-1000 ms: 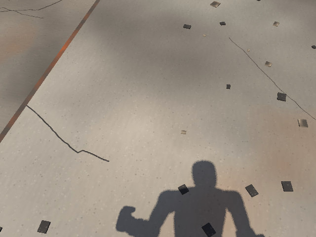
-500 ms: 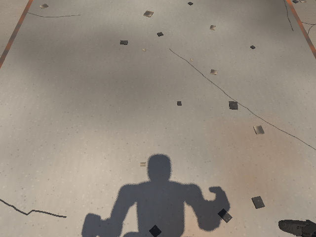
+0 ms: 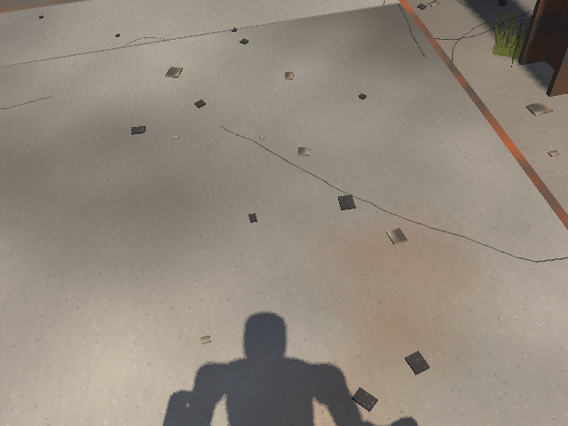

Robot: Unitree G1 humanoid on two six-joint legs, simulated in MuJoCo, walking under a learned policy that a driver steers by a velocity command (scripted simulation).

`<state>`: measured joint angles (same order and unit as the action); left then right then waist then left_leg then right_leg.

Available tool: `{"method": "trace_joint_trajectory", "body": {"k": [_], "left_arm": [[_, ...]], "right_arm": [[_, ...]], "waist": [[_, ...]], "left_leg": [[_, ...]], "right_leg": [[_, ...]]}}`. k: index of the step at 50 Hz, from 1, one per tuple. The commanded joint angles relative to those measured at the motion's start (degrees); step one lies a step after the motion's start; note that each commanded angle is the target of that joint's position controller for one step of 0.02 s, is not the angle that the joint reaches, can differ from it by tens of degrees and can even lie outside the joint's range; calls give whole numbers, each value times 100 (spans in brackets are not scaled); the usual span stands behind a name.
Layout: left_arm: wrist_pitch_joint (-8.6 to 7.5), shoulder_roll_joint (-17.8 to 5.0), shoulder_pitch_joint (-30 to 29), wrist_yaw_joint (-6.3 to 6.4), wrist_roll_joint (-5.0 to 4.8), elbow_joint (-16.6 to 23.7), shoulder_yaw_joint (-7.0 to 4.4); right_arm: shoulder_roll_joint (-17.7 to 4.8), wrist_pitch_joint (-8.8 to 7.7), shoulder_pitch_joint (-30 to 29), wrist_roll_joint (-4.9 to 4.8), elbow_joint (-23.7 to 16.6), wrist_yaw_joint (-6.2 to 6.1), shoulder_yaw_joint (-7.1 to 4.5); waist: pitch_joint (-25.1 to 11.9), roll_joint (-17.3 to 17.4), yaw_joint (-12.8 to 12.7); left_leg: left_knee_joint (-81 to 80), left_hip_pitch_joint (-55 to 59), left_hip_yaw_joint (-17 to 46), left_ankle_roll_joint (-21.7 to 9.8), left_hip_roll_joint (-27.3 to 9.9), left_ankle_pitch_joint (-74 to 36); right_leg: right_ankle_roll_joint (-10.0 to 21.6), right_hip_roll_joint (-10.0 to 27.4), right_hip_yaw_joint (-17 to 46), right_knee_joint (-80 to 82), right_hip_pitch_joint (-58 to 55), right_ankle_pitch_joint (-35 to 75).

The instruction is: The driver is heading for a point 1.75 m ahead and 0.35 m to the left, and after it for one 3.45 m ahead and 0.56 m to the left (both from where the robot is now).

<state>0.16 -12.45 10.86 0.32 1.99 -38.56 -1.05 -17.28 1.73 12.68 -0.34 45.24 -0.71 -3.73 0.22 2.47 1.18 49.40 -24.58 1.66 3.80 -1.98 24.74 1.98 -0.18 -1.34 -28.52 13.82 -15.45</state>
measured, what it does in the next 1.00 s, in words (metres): steps on the spot, turning left: left foot, then right foot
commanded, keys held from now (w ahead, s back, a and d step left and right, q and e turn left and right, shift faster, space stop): q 0.54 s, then no key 0.14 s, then e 0.22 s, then w+e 0.10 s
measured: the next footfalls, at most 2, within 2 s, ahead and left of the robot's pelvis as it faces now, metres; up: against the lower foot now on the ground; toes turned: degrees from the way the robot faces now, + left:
left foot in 0.30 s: -0.01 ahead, +0.13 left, +0.00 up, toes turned +13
right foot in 0.78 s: +0.09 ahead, -0.08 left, +0.00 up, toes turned +24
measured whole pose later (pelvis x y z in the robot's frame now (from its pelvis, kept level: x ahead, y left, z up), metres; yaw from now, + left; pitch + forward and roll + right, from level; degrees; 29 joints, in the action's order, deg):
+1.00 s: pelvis +0.00 +0.02 -0.01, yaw +17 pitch +0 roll +1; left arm -0.3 -15.4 11.9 0.7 -0.7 -39.9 -2.9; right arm -15.2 0.2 10.3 0.9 40.3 -0.9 -2.5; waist 0.8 0.2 0.4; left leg 32.9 -13.7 2.9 -1.5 3.2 21.1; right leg 0.2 -1.8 6.6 -33.6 16.8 -17.2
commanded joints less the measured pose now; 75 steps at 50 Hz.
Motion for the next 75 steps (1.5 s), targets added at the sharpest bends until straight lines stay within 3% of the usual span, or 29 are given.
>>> {"method": "trace_joint_trajectory", "body": {"k": [1, 10, 14, 15, 16, 17, 18, 21, 34, 37, 39, 40, 41, 43, 46, 49, 51, 53, 54, 55, 59, 64, 67, 69, 70, 71, 72, 73, 75], "left_arm": [[-82, -1063, -128, 113, -82, 289, -348], [144, -1284, -260, 199, -171, 205, -551], [148, -1268, -274, 205, -343, 40, -584], [113, -1016, -105, 173, -211, 29, -532], [72, -744, -557, 175, 29, 416, -411], [38, -948, -956, 199, -64, 476, -471], [53, -1087, -884, 189, -197, 429, -524], [86, -1204, -559, 260, -131, 200, -608], [-70, -982, -527, 130, -236, 209, -492], [-130, -796, -252, 36, -233, 106, -408], [-180, -795, -172, -16, -128, 61, -350], [-178, -1232, -228, 13, -95, 177, -412], [-169, -1311, -493, 1, -105, 141, -410], [-165, -1197, -522, -42, -191, 225, -421], [-182, -1263, -301, 7, -255, 232, -427], [-89, -1174, -37, 91, -295, 291, -407], [-99, -1131, -268, 110, -314, 498, -392], [-186, -760, -817, 97, -390, 879, -297], [-233, -859, -1041, 66, -397, 1051, -308], [-266, -1000, -878, 37, -409, 1017, -362], [-280, -820, -746, -168, -360, 934, -303], [-265, -620, -1044, -357, -368, 1089, -167], [-222, -930, -793, -360, -363, 1113, -297], [-154, -1417, 577, -278, -354, 715, -603], [-95, -1815, 1598, -165, -406, 572, -765], [-175, -2408, 1410, -164, -351, 713, -746], [-286, -1835, 1402, -213, -338, 754, -607], [-355, -1573, 1160, -219, -284, 660, -512], [-417, -1235, 497, -234, -211, 665, -390]], "right_arm": [[-599, -35, -141, -84, -391, -45, -193], [-407, 69, -303, -108, -763, 82, -107], [-529, 77, 195, -51, -700, 157, -197], [-1034, 66, 321, -34, -735, 82, -343], [-1657, 15, 377, 59, -887, 47, -465], [-1427, -116, 569, 218, -918, 100, -398], [-1277, -219, 273, 201, -929, 110, -339], [-908, -211, -414, -61, -1052, 4, -219], [-949, -41, -383, 60, -1129, -38, -186], [-502, -53, -587, 81, -1052, -9, 12], [-271, -139, -297, 139, -858, 16, 112], [-312, -207, -22, 283, -816, 28, 103], [-322, -251, 242, 284, -775, 36, 74], [-700, -232, -359, 215, -796, -35, -38], [-508, -145, -352, 163, -883, -105, -55], [-275, -266, -337, 91, -941, -28, -57], [-320, -441, -81, 41, -920, 24, -104], [-865, -591, 826, 25, -669, 51, -276], [-1046, -636, 875, 84, -616, 64, -337], [-868, -667, 830, 79, -642, 20, -294], [-686, -630, 501, 31, -662, -35, -214], [-1068, -593, 531, -62, -498, 11, -292], [-1279, -563, 607, -144, -399, 49, -348], [-1085, -561, 710, -120, -385, 26, -277], [-785, -603, 712, 68, -556, 11, -155], [-117, -747, 1027, 138, -949, 44, 64], [-805, -862, 478, -124, -897, 86, -73], [-949, -899, 237, -276, -961, 113, -110], [-814, -867, 238, -69, -808, 50, -79]], "waist": [[-123, -1060, -151], [-461, -1079, -292], [-535, -912, 47], [-578, 169, -56], [-414, 1564, 26], [-792, 861, 406], [-583, 557, 199], [-380, 304, -146], [-376, 652, 95], [-504, 547, -81], [-488, 263, -111], [-530, -413, 170], [-504, -1077, 518], [-216, -1034, 92], [-329, -1185, 62], [-36, -988, 7], [273, -695, 200], [306, 438, 503], [613, 800, 505], [632, 421, 383], [504, 238, 291], [336, 328, 395], [183, 437, 125], [-606, 126, -606], [-1080, -559, -1061], [-1783, -2031, -449], [-1724, -1120, -855], [-936, -1010, -724], [-347, -562, -292]], "left_leg": [[706, -529, 153, 125, -13, 160], [-488, -23, -429, 12, -35, 124], [-2446, 1270, -559, -530, 220, -1588], [-2789, 2170, 615, -887, -499, -3246], [-2832, 2601, 2679, -2045, -1959, -5138], [-2949, 2477, 2824, -2612, -2147, -4874], [-2941, 2356, 2278, -2371, -1828, -4473], [-2922, 1962, 1579, -1737, -1128, -3989], [-2794, 1452, 1974, -1738, -837, -2705], [-2566, 1361, 1820, -1580, -771, -2920], [-2522, 1043, 1526, -1102, -436, -2199], [-2105, 868, 1111, -796, -17, -1400], [-2265, 1137, 676, -539, 293, -820], [-2052, 1267, 443, -377, 363, -991], [-1831, 1211, 215, -426, 433, -755], [-1771, 868, 34, -588, 487, 459], [-2274, 1239, 437, -828, 170, 803], [-3511, 2531, 2464, -1516, -1146, 1724], [-3877, 2595, 3527, -2008, -2034, 1459], [-3789, 2605, 3502, -2156, -2198, 969], [-3924, 2614, 1388, -1544, -1447, -992], [-3863, 1925, -109, -1219, -1072, -1812], [-3308, 1975, -389, -1077, -1290, -3096], [-1287, 1507, -1054, -733, -961, -4723], [642, 62, -1130, -419, -725, -2902], [2465, -1753, -324, -169, 321, 992], [3025, -2261, 482, -236, 130, 557], [2951, -2593, 319, -380, -147, 26], [2161, -1903, 261, -449, -618, -831]], "right_leg": [[1034, 1532, 962, 868, -556, 2510], [1212, 1919, 662, 598, -1050, 3211], [504, 1620, 50, -195, -478, 2097], [-67, 1125, -541, -1365, 562, 712], [-616, 124, -623, -2788, 2296, -2184], [-612, 38, 310, -3789, 2459, -2610], [-543, 151, 503, -4077, 2585, -2148], [-591, 219, 574, -3844, 2416, -929], [-712, 63, 471, -1484, 1105, -530], [-576, 187, 375, -362, 255, -82], [-384, 328, 600, 768, -742, 1556], [-122, 905, 1240, 578, -963, 2886], [346, 1032, 1402, 425, -431, 2514], [396, 831, 1529, 624, 50, 1327], [428, 782, 1815, 577, 68, 848], [617, 673, 2219, 733, 456, -2017], [513, 413, 2096, 427, 1228, -2467], [71, -316, 939, -1494, 2820, -1549], [25, -66, 813, -2552, 3604, -1674], [13, 167, 1036, -3234, 3866, -1565], [-175, 511, 674, -3179, 3683, -359], [-241, 410, -44, -1537, 2043, 395], [72, 64, -394, -986, 1180, 348], [440, -455, -592, -585, -849, 490], [812, 306, 738, -483, -2419, 253], [1830, 1873, 4609, 859, -3339, -1559], [1785, 2030, 5062, 1568, -3134, -2236], [1581, 1995, 4166, 1482, -2527, -1865], [1271, 1492, 2751, 1391, -1075, -380]]}}
Velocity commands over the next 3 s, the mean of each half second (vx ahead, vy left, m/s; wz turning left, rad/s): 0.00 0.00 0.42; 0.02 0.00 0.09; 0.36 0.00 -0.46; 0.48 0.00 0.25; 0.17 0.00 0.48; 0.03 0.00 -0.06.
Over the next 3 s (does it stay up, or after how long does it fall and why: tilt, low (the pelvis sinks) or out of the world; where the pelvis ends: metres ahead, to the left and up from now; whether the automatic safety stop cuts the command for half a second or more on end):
stays up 0.71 0.01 -0.02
